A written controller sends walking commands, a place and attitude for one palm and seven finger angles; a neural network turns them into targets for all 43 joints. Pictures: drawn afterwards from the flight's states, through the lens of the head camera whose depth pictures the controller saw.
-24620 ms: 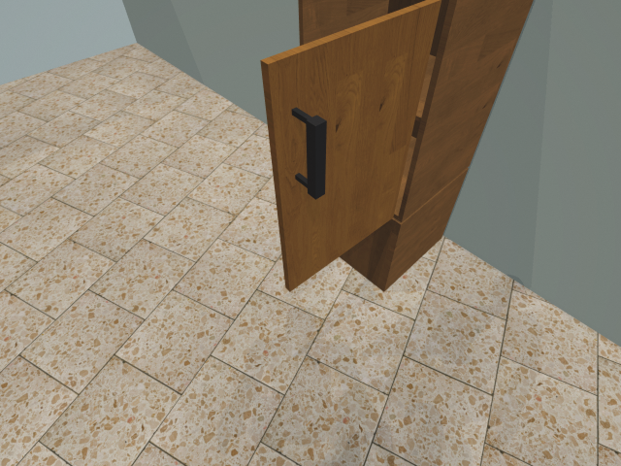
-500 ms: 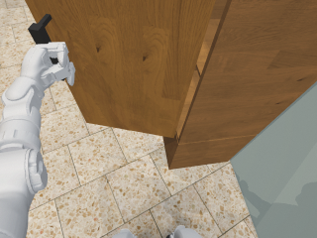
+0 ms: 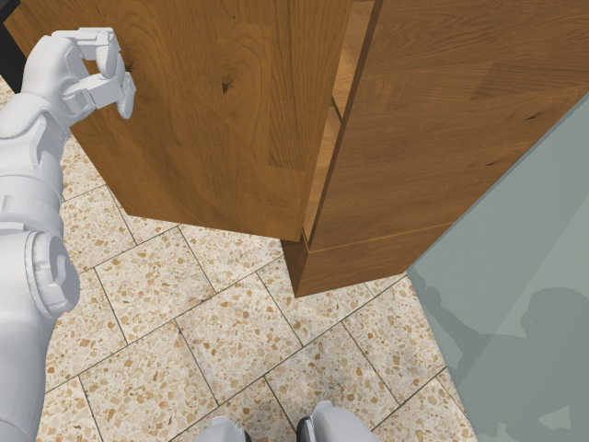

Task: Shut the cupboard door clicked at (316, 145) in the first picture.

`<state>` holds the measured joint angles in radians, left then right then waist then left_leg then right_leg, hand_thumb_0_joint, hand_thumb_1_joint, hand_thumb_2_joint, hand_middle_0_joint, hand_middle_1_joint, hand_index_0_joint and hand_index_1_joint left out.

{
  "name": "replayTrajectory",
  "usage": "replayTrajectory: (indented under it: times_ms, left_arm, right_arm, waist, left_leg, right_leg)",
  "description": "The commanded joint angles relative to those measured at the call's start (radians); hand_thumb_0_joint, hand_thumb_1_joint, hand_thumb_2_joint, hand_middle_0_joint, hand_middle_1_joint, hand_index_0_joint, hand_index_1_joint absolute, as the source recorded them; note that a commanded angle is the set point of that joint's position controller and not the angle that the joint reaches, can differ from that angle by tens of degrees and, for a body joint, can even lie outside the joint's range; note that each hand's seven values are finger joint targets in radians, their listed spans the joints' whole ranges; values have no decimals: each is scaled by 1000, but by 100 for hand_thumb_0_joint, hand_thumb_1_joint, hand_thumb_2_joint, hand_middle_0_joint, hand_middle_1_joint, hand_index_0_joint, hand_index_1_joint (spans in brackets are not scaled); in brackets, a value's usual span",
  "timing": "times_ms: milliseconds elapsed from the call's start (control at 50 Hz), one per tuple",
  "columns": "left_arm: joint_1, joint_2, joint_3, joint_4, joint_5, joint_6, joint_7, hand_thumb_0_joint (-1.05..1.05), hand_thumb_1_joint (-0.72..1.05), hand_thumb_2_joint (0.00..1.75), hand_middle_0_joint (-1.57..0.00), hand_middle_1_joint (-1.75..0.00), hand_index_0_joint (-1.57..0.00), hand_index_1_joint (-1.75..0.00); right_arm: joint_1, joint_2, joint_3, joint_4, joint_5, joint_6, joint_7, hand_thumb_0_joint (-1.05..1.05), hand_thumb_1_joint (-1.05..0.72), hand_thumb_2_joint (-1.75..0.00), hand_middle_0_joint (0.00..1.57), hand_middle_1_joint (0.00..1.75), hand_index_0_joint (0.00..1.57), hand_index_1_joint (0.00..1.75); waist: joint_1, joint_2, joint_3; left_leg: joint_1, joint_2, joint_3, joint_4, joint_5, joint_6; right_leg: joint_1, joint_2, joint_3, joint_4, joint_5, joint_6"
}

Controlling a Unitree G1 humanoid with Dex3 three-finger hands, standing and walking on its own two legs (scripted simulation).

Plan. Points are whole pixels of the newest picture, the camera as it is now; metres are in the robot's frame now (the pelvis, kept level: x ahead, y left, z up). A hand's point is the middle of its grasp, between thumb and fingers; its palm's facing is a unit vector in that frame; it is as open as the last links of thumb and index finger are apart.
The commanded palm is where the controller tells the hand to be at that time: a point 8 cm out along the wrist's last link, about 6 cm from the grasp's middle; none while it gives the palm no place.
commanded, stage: push the door shut along its arc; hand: left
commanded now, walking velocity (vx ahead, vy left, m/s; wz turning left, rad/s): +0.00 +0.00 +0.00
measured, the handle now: (34, 70) +0.58 +0.25 +0.13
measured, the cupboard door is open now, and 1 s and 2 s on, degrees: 68 60 60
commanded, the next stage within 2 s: pull the fist back off the door in 0.32 s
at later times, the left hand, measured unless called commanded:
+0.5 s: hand (127, 66) +0.56 +0.14 +0.14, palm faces -0.20 -0.97 +0.11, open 3.1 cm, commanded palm +0.56 +0.17 +0.13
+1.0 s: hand (132, 82) +0.54 +0.13 +0.14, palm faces +0.11 -0.99 -0.03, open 3.1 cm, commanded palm +0.49 +0.17 +0.13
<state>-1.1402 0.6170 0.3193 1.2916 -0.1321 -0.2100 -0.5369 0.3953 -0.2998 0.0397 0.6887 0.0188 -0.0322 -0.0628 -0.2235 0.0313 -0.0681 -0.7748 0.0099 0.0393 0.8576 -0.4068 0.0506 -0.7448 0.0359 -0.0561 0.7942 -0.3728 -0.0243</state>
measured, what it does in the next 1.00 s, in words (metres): stands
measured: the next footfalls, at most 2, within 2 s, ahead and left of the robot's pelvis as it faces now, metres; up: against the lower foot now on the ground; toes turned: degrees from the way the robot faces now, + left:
none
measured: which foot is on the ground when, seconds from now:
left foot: down 0.00-1.00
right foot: down 0.00-1.00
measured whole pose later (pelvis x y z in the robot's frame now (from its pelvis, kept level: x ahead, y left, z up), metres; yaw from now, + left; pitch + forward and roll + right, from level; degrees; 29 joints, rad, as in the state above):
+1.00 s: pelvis +0.02 -0.02 +0.01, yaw -2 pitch +17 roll -1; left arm -0.96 0.44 0.41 1.19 -0.03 -0.31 -0.03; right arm 0.52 -0.26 0.01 0.66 -0.02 0.00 0.05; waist -0.19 0.06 -0.11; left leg -0.67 0.03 0.06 0.77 -0.40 0.03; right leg -0.66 0.06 -0.03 0.73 -0.36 -0.05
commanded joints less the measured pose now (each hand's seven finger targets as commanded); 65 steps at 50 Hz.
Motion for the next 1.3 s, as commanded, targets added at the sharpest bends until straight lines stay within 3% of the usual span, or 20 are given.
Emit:
replayTrajectory:
  times_ms: [0,80,240,320,400,420,440,480,540,580,660,760,800,900,960,1020,1060,1140,1200,1280]
  left_arm:
    - [-508,275,37,-197,-2,-57,18,0,90,90,-130,-150,-130,-150]
    - [-531,307,49,-197,3,-64,2,0,90,90,-130,-150,-130,-150]
    - [-662,197,-60,-161,-10,-25,-27,0,90,90,-130,-150,-130,-150]
    - [-706,229,-50,-139,-13,-15,-32,0,90,90,-130,-150,-130,-150]
    - [-747,138,-113,-123,-13,-7,-23,0,90,90,-130,-150,-130,-150]
    - [-779,251,158,-122,-67,25,180,0,90,90,-130,-150,-130,-150]
    - [-728,189,95,-86,-32,45,276,0,90,90,-130,-150,-130,-150]
    - [-695,122,100,-87,-13,47,400,0,90,90,-130,-150,-130,-150]
    - [-680,109,86,-249,115,-27,589,0,90,90,-130,-150,-130,-150]
    - [-635,89,56,-301,183,-93,629,0,90,90,-130,-150,-130,-150]
    - [-591,80,39,-238,164,-110,561,0,90,90,-130,-150,-130,-150]
    - [-511,152,145,-246,87,-110,520,0,90,90,-130,-150,-130,-150]
    - [-453,172,168,-262,95,-138,536,0,90,90,-130,-150,-130,-150]
    - [-172,82,124,-252,119,-171,530,0,90,90,-130,-150,-130,-150]
    - [-106,-13,69,-276,65,-137,478,0,90,90,-130,-150,-130,-150]
    - [-120,-63,44,-412,9,-134,446,0,90,90,-130,-150,-130,-150]
    - [-186,-122,-19,-502,-11,-155,447,0,90,90,-130,-150,-130,-150]
    - [-231,-115,-33,-602,0,-205,481,0,90,90,-130,-150,-130,-150]
    - [-206,-183,-91,-625,9,-206,498,0,90,90,-130,-150,-130,-150]
    - [-198,-169,-81,-485,22,-150,515,0,90,90,-130,-150,-130,-150]
  right_arm:
    - [167,-192,-66,-54,-6,-6,-16,0,-90,-90,20,30,20,30]
    - [174,-196,-69,-56,-6,0,-21,0,-90,-90,20,30,20,30]
    - [176,-200,-71,-7,-8,-7,-21,0,-90,-90,20,30,20,30]
    - [182,-205,-65,11,-6,-14,-25,0,-90,-90,20,30,20,30]
    - [171,-205,-65,39,-13,-27,-22,0,-90,-90,20,30,20,30]
    - [244,-161,-49,-3,-19,-30,-8,0,-90,-90,20,30,20,30]
    - [250,-160,-44,-13,-20,-34,13,0,-90,-90,20,30,20,30]
    - [270,-156,-56,-21,-40,-36,35,0,-90,-90,20,30,20,30]
    - [303,-145,-64,-43,-83,-27,85,0,-90,-90,20,30,20,30]
    - [311,-145,-75,-40,-93,-19,110,0,-90,-90,20,30,20,30]
    - [315,-152,-85,-37,-73,5,112,0,-90,-90,20,30,20,30]
    - [284,-143,-81,-56,-46,11,87,0,-90,-90,20,30,20,30]
    - [275,-132,-77,-61,-47,10,85,0,-90,-90,20,30,20,30]
    - [257,-124,-87,-88,-45,11,100,0,-90,-90,20,30,20,30]
    - [239,-126,-100,-106,-26,23,96,0,-90,-90,20,30,20,30]
    - [194,-122,-106,-110,-14,22,85,0,-90,-90,20,30,20,30]
    - [167,-110,-104,-107,-8,17,75,0,-90,-90,20,30,20,30]
    - [127,-105,-105,-78,-8,0,63,0,-90,-90,20,30,20,30]
    - [95,-96,-102,-67,-4,-11,62,0,-90,-90,20,30,20,30]
    - [72,-103,-93,-53,3,-5,55,0,-90,-90,20,30,20,30]
  waist:
    - [-2,104,-473]
    - [-10,95,-509]
    - [-66,124,-479]
    - [-78,125,-489]
    - [-93,180,-471]
    - [-52,200,-494]
    - [-55,187,-497]
    - [-66,115,-498]
    - [-35,190,-606]
    - [-24,219,-660]
    - [-31,121,-605]
    - [23,72,-539]
    - [35,51,-492]
    - [81,13,-432]
    - [80,-40,-418]
    - [93,-2,-436]
    - [69,50,-409]
    - [76,85,-444]
    - [81,123,-468]
    - [74,34,-362]
  left_leg:
    - [369,3,-105,-41,441,-15]
    - [362,4,-96,-20,456,-12]
    - [368,7,-98,7,409,-7]
    - [330,7,-92,32,394,-2]
    - [377,12,-107,47,400,-7]
    - [278,26,-123,26,388,-10]
    - [263,24,-123,6,370,-18]
    - [259,26,-132,4,381,-17]
    - [321,19,-125,24,476,-22]
    - [397,22,-129,31,538,-30]
    - [338,7,-101,-25,449,-19]
    - [279,-4,-65,-87,377,-11]
    - [240,-5,-51,-101,370,-7]
    - [254,-9,-28,-120,421,-8]
    - [278,-13,-14,-145,424,-7]
    - [362,-12,-17,-150,447,-8]
    - [409,-10,-19,-151,437,-6]
    - [487,-4,-48,-148,452,-13]
    - [546,-1,-64,-147,489,-25]
    - [468,-4,-67,-171,415,-25]
  right_leg:
    - [113,11,36,-64,379,1]
    - [131,16,42,-53,414,3]
    - [33,22,32,-56,359,5]
    - [31,24,34,-43,354,4]
    - [-68,28,12,-30,303,-1]
    - [-3,12,36,-62,291,2]
    - [19,11,37,-56,283,9]
    - [17,11,22,-48,291,20]
    - [29,9,23,-21,350,19]
    - [22,16,21,-12,373,11]
    - [170,23,42,-66,412,11]
    - [297,24,61,-114,436,13]
    - [332,20,69,-117,464,16]
    - [360,18,58,-114,534,13]
    - [408,15,54,-136,571,18]
    - [394,18,53,-152,573,14]
    - [355,15,50,-162,538,14]
    - [321,14,47,-147,493,8]
    - [286,11,33,-137,468,6]
    - [274,4,29,-148,428,7]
